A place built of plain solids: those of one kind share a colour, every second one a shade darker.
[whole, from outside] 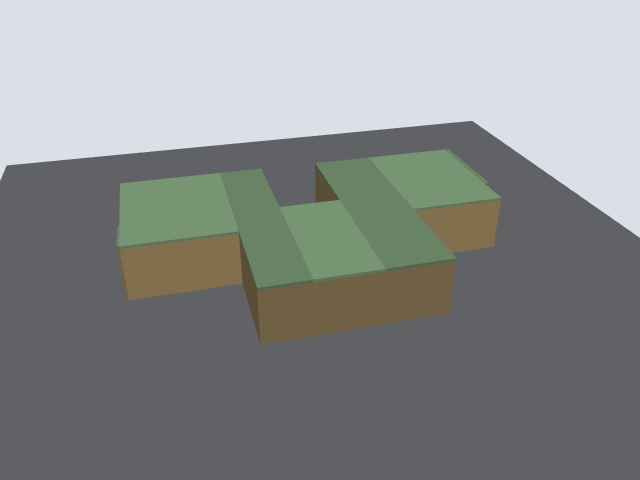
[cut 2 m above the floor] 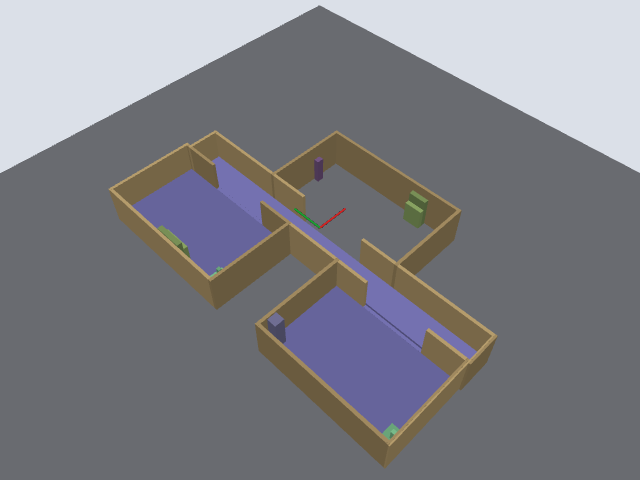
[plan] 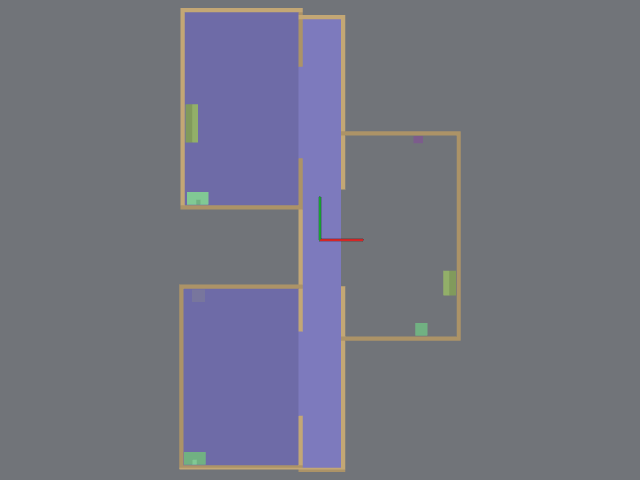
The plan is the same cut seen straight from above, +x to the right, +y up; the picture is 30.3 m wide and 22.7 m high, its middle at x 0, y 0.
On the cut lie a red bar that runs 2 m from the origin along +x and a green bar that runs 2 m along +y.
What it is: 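One storey of an old house, long lived in; a hall and three lower rooms beside it, each open to the hall along a stretch without wall, rail or kerb; a room's floor lies below the hall's by a bare drop, by one riser or not at all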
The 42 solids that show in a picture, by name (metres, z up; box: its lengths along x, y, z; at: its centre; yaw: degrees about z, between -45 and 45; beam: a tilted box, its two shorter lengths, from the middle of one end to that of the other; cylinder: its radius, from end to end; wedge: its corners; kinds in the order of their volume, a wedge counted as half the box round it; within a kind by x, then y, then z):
{
 "floor_1": {"box": [5.44, 8.34, 0.53], "at": [-3.74, -6.48, 0.21]},
 "floor_2": {"box": [5.38, 9.13, 0.69], "at": [-3.71, 6.21, 0.29]},
 "floor_3": {"box": [0.2, 3.99, 0.53], "at": [-0.92, -6.32, 0.21]},
 "floor_4": {"box": [0.2, 4.33, 0.69], "at": [-0.92, 6.03, 0.29]},
 "floor_5": {"box": [1.81, 21.21, 0.69], "at": [0.09, -0.17, 0.29]},
 "wall_1": {"box": [0.2, 8.34, 3.2], "at": [-6.56, -6.48, 1.55]},
 "wall_2": {"box": [0.2, 9.13, 3.2], "at": [-6.49, 6.21, 1.55]},
 "wall_3": {"box": [5.84, 0.12, 3.2], "at": [-3.74, -10.71, 1.55]},
 "wall_4": {"box": [5.84, 0.2, 3.2], "at": [-3.74, -2.21, 1.55]},
 "wall_5": {"box": [5.78, 0.2, 3.2], "at": [-3.71, 1.54, 1.55]},
 "wall_6": {"box": [5.78, 0.2, 3.2], "at": [-3.71, 10.87, 1.55]},
 "wall_7": {"box": [7.85, 0.08, 3.2], "at": [-2.73, -10.81, 1.55]},
 "wall_8": {"box": [0.2, 2.34, 3.2], "at": [-0.92, -9.48, 1.55]},
 "wall_9": {"box": [0.2, 2.02, 3.2], "at": [-0.92, -3.32, 1.55]},
 "wall_10": {"box": [0.2, 3.55, 3.2], "at": [-0.92, -0.33, 1.55]},
 "wall_11": {"box": [0.2, 2.23, 3.2], "at": [-0.92, 2.75, 1.55]},
 "wall_12": {"box": [0.2, 2.24, 3.2], "at": [-0.92, 9.32, 1.55]},
 "wall_13": {"box": [2.21, 0.12, 3.2], "at": [0.09, -10.91, 1.55]},
 "wall_14": {"box": [2.21, 0.2, 3.2], "at": [0.09, 10.54, 1.55]},
 "wall_15": {"box": [0.2, 6.01, 3.2], "at": [1.09, -7.77, 1.55]},
 "wall_16": {"box": [0.2, 2.37, 3.2], "at": [1.09, -3.37, 1.55]},
 "wall_17": {"box": [0.2, 2.55, 3.2], "at": [1.09, 3.67, 1.55]},
 "wall_18": {"box": [0.2, 5.3, 3.2], "at": [1.09, 7.79, 1.55]},
 "wall_19": {"box": [5.67, 0.2, 3.2], "at": [3.83, -4.66, 1.55]},
 "wall_20": {"box": [5.67, 0.2, 3.2], "at": [3.83, 5.04, 1.55]},
 "wall_21": {"box": [0.2, 9.5, 3.2], "at": [6.56, 0.19, 1.55]},
 "roof_1": {"box": [5.78, 0.33, 0.16], "at": [-3.71, 10.8, 3.23]},
 "roof_2": {"box": [7.85, 6.09, 0.16], "at": [-2.73, -7.81, 3.23]},
 "roof_3": {"box": [7.79, 5.5, 0.16], "at": [-2.7, 7.89, 3.23]},
 "roof_4": {"box": [13.32, 2.65, 0.16], "at": [0.0, -3.43, 3.23]},
 "roof_5": {"box": [13.25, 3.7, 0.16], "at": [0.03, 3.29, 3.23]},
 "roof_6": {"box": [2.21, 0.12, 0.16], "at": [0.09, -10.91, 3.23]},
 "roof_7": {"box": [7.68, 3.55, 0.16], "at": [2.82, -0.33, 3.23]},
 "kitchen_run_1": {"box": [0.33, 1.82, 2.11], "at": [-6.2, 5.52, 1.69]},
 "kitchen_run_2": {"box": [0.27, 1.82, 1.43], "at": [-5.9, 5.52, 1.35]},
 "kitchen_run_3": {"box": [0.29, 1.17, 1.48], "at": [5.97, -2.04, 0.69]},
 "kitchen_run_4": {"box": [0.32, 1.17, 2.11], "at": [6.27, -2.04, 1.0]},
 "cooker_1": {"box": [1.02, 0.6, 1.21], "at": [-5.92, -10.32, 1.08]},
 "cooker_2": {"box": [1.03, 0.6, 1.23], "at": [-5.78, 1.97, 1.25]},
 "cooker_3": {"box": [0.58, 0.6, 1.27], "at": [4.79, -4.23, 0.58]},
 "fridge_1": {"box": [0.61, 0.59, 2.11], "at": [-5.74, -2.63, 1.53]},
 "tall_odds_1": {"box": [0.46, 0.34, 1.74], "at": [4.64, 4.74, 0.82]}
}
